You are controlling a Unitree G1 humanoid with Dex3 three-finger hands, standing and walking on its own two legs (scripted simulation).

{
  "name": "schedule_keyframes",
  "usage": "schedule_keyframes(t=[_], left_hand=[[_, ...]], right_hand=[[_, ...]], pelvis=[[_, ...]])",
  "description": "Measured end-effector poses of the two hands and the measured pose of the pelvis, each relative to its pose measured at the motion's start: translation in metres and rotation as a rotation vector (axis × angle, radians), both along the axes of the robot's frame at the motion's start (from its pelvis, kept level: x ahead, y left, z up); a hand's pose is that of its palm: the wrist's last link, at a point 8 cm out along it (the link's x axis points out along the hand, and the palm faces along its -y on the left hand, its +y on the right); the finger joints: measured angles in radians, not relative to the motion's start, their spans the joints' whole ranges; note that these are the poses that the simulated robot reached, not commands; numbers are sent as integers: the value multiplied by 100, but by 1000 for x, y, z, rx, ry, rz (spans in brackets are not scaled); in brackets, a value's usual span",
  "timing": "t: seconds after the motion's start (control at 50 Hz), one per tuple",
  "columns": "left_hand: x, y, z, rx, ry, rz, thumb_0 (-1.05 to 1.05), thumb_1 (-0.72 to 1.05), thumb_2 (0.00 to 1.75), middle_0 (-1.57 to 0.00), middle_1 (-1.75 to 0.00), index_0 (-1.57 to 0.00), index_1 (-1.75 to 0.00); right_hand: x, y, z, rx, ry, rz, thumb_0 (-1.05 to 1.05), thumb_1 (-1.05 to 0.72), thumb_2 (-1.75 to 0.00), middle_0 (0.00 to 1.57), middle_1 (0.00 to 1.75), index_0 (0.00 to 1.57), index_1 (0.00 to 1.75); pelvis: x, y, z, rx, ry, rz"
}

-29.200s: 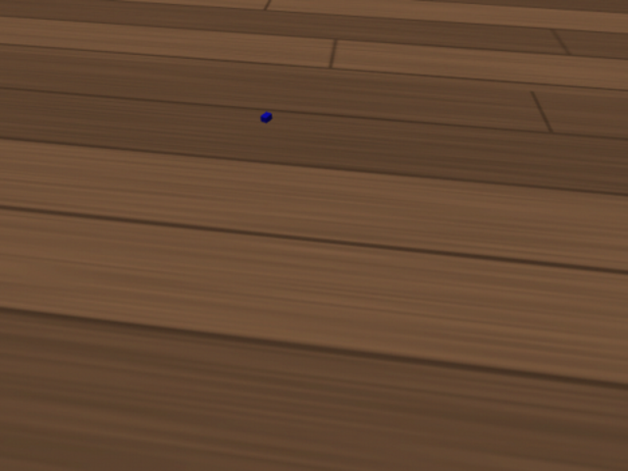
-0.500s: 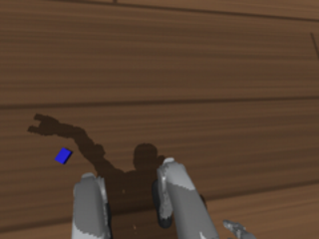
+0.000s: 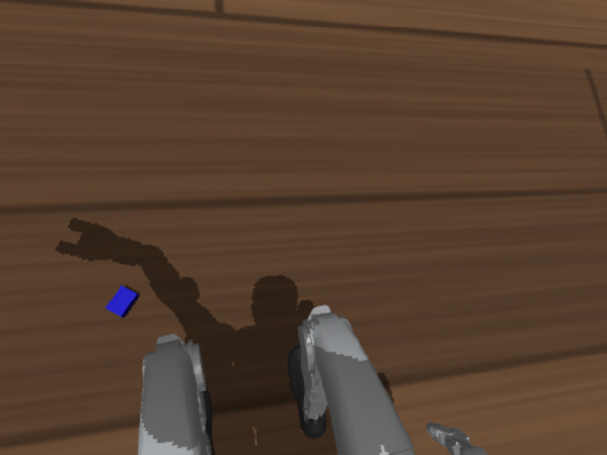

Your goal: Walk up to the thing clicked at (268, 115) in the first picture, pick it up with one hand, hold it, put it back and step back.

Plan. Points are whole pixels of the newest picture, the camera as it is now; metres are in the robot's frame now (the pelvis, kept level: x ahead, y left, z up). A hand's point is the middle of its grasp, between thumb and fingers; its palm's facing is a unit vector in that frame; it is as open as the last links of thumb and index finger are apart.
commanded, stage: go down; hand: left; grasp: from above
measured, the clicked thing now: (122, 301) +0.36 +0.27 -0.54
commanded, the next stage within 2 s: none
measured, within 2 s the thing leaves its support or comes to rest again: neither
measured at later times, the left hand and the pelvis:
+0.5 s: hand out of the picture +0.46 +0.38 -0.07, palm faces -0.12 -0.39 -0.91, open 11.1 cm; pelvis +0.00 +0.00 +0.00, yaw +0 degrees
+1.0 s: hand out of the picture +0.46 +0.38 -0.08, palm faces -0.13 -0.38 -0.91, open 11.4 cm; pelvis +0.00 +0.00 +0.00, yaw +0 degrees
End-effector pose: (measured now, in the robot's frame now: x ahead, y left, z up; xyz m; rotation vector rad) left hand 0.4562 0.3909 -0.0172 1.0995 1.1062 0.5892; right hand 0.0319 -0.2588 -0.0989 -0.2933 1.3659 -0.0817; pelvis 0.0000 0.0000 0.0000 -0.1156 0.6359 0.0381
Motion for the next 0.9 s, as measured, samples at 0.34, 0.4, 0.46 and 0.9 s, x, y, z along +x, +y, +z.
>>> schedule_keyframes(t=[0.34,0.4,0.46,0.9], left_hand=[[-3,-3,2,8,8,-2,0,-8,58,-49,-77,-51,-74],[-4,-4,1,2,7,1,0,-9,58,-48,-77,-51,-74],[-3,-5,1,-7,0,5,0,-9,58,-49,-76,-51,-74],[3,-7,-1,6,-2,-9,0,-12,60,-48,-77,-49,-74]], right_hand=[[-2,2,0,9,0,-8,1,-93,-91,20,30,20,30],[-1,2,1,10,-1,-6,1,-93,-91,20,30,20,30],[-1,1,2,9,-2,-2,1,-93,-91,20,30,20,30],[-5,1,0,5,3,-11,1,-93,-91,20,30,20,30]], pelvis=[[0,-1,4,2,-2,-1],[1,-2,4,3,0,-2],[1,-3,4,3,-2,-1],[0,-2,0,0,0,-2]])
